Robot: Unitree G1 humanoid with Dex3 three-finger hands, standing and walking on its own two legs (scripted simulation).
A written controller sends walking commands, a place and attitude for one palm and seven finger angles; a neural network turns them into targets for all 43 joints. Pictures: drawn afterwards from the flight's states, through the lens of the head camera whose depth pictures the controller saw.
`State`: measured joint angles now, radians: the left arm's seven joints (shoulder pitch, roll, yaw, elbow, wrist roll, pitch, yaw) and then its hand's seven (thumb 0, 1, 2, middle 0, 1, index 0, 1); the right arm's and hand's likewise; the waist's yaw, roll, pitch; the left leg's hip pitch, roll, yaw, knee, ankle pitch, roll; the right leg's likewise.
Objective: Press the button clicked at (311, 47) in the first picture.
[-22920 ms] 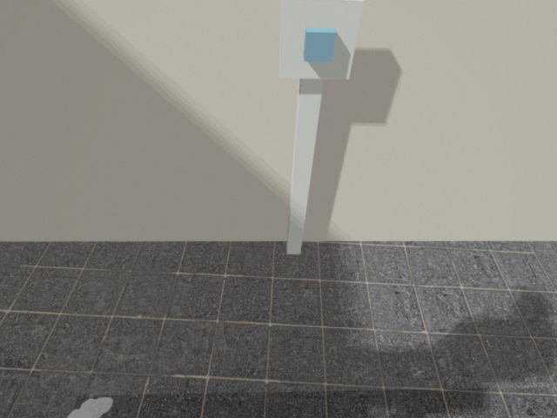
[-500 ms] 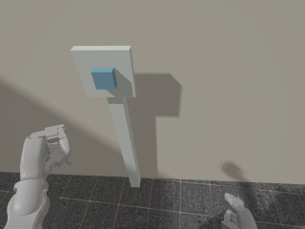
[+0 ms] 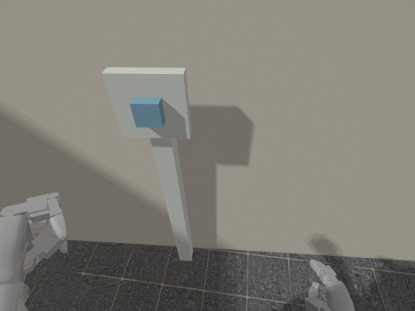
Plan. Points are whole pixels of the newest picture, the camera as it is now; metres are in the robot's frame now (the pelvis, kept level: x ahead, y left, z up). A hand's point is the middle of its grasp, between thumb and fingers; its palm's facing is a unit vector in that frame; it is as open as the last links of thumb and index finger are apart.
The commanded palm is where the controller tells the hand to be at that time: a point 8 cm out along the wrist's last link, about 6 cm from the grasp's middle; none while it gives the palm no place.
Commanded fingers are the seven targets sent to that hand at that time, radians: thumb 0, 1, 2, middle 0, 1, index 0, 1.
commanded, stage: draw the hand back to the body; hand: left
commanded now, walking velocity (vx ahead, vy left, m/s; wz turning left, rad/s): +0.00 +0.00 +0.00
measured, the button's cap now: (148, 111) +0.49 +0.21 +0.15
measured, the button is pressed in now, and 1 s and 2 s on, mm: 0 0 0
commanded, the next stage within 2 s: step back with the hand held close in 0.14 s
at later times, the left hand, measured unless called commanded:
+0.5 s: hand (67, 231) +0.18 +0.24 +0.14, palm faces +0.30 -0.85 -0.44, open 3.1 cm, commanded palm +0.12 +0.28 +0.17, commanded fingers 0.00 0.90 0.90 -1.30 -1.50 -1.30 -1.50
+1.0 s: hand (12, 285) +0.10 +0.27 +0.14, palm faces +0.35 -0.83 -0.44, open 3.1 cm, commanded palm +0.05 +0.31 +0.17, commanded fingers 0.00 0.90 0.90 -1.30 -1.50 -1.30 -1.50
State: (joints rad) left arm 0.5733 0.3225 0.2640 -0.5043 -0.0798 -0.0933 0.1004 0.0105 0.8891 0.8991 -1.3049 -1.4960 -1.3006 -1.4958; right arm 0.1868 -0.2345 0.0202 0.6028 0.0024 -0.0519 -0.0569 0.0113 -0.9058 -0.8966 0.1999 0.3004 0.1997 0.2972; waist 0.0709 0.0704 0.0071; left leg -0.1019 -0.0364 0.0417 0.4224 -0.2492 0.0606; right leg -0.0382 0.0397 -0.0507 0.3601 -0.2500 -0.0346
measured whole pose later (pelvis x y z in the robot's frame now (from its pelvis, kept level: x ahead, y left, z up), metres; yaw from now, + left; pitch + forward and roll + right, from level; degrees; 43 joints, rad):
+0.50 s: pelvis -0.02 +0.01 +0.00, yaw -2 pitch +0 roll -1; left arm 0.59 0.34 0.31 -0.49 -0.07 -0.13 0.09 0.01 0.89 0.90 -1.30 -1.50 -1.30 -1.50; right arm 0.18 -0.24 0.01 0.56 0.01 0.02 -0.05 0.01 -0.90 -0.90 0.20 0.30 0.20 0.30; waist 0.02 0.06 0.02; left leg -0.22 -0.03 0.07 0.44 -0.22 0.07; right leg -0.16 0.04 -0.03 0.37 -0.21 -0.02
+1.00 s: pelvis -0.09 +0.03 -0.02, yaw -1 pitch +0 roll -3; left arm 0.62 0.37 0.35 -0.58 -0.02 -0.20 0.13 0.01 0.89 0.90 -1.31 -1.50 -1.30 -1.50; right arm 0.22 -0.22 0.01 0.53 0.00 -0.02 -0.06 0.01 -0.90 -0.90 0.20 0.30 0.20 0.30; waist 0.01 0.01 0.01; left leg -0.40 -0.04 0.07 0.60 -0.23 0.11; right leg -0.34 0.03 -0.03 0.53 -0.20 0.00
